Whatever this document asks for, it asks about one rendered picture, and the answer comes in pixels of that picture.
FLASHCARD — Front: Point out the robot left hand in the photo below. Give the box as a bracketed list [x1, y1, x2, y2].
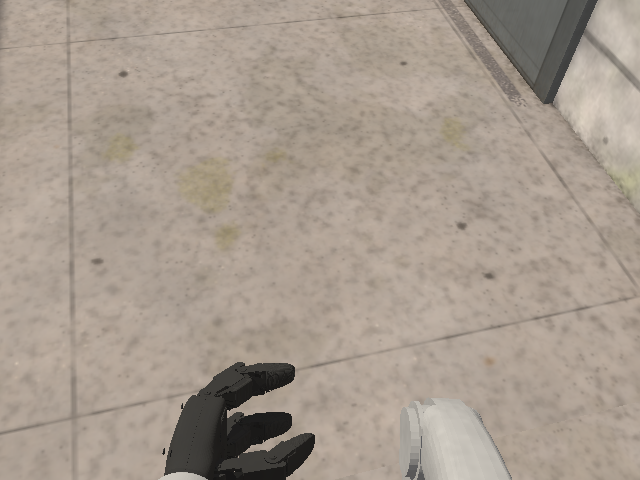
[162, 362, 315, 480]

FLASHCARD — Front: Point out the right robot thigh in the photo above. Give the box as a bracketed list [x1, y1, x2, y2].
[399, 397, 512, 480]

